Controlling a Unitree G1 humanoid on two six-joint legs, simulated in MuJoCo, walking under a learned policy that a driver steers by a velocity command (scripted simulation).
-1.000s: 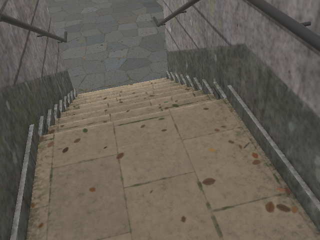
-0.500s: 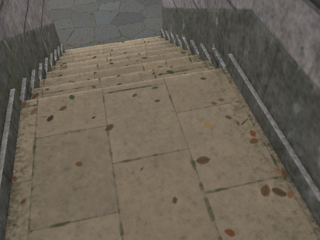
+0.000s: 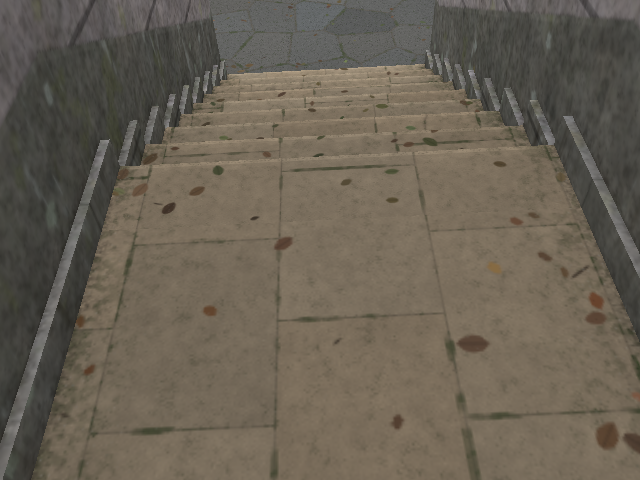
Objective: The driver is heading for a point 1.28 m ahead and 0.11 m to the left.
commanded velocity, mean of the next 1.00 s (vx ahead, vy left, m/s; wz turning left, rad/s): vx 0.22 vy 0.00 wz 0.32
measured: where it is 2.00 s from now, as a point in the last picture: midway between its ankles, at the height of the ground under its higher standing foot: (307, 407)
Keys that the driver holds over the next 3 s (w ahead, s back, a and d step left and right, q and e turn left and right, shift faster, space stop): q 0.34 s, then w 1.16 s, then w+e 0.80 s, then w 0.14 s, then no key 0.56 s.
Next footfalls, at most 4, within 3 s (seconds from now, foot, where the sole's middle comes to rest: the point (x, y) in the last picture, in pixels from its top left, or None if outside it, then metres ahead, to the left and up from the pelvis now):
0.26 left None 0.02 0.12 -0.76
0.94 right None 0.37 -0.08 -0.91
1.42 left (267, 465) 0.59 0.21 -0.91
1.94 right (342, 339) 0.93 0.04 -0.91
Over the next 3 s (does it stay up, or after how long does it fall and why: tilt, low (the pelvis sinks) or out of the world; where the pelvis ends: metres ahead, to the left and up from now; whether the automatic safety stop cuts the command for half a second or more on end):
stays up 1.19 0.15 -0.14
